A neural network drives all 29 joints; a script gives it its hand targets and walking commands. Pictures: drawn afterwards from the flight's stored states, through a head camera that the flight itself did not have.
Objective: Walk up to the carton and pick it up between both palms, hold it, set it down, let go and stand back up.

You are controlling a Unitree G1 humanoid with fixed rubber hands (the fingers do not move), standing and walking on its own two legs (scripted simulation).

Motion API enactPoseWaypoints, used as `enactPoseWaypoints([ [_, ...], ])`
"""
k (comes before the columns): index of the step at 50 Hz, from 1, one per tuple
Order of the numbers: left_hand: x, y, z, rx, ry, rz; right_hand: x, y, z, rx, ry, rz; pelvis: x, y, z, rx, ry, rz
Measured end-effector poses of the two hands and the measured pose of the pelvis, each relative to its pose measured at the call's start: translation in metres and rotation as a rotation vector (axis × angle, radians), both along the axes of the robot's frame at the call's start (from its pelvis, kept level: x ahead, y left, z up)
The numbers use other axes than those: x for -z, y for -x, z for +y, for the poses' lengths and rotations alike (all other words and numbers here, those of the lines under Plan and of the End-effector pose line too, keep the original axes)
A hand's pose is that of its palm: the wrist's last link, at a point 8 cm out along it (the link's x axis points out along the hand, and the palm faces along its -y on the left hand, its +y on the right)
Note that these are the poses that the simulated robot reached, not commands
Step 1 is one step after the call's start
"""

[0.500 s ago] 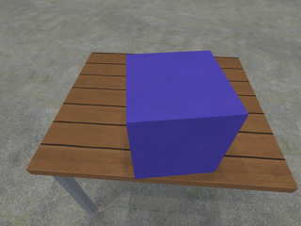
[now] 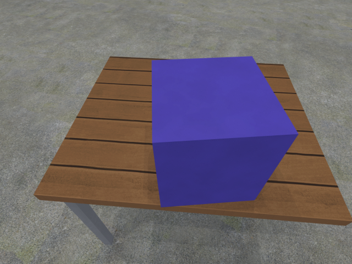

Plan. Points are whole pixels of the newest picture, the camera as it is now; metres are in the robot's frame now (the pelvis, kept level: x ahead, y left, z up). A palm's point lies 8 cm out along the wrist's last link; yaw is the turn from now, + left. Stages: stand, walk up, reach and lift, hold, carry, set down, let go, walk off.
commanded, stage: stand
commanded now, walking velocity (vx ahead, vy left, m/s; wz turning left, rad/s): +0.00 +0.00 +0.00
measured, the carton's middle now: (205, 133) +0.44 -0.07 +0.03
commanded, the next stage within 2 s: walk up in 1.46 s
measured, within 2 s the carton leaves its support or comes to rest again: neither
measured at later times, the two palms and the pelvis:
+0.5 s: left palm out of the picture -0.03 +0.20 -0.16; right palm out of the picture -0.02 -0.20 -0.15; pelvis +0.00 +0.00 +0.00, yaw +0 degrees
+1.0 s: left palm out of the picture -0.06 +0.21 -0.15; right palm out of the picture -0.05 -0.19 -0.15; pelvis -0.01 +0.01 +0.00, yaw +0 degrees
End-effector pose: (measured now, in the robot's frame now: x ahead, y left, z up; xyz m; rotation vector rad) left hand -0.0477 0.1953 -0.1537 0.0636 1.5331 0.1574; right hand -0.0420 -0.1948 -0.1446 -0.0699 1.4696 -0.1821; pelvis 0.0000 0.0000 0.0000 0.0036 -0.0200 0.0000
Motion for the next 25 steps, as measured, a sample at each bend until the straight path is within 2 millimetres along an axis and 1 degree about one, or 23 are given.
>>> enactPoseWaypoints([
  [15,0.002,-0.006,-0.006,-0.003,0.013,-0.013,0.000,-0.019,-0.008,-0.011,0.020,-0.032,0.001,-0.003,0.001,-0.003,0.008,-0.008],
  [19,0.002,-0.010,-0.003,-0.006,0.010,-0.027,0.000,-0.020,-0.011,-0.016,0.034,-0.037,0.001,-0.003,0.003,0.000,0.008,-0.014],
  [25,0.002,-0.014,0.007,-0.001,-0.009,-0.049,0.001,-0.018,-0.008,-0.010,0.033,-0.044,0.001,0.000,0.004,0.001,0.008,-0.022],
])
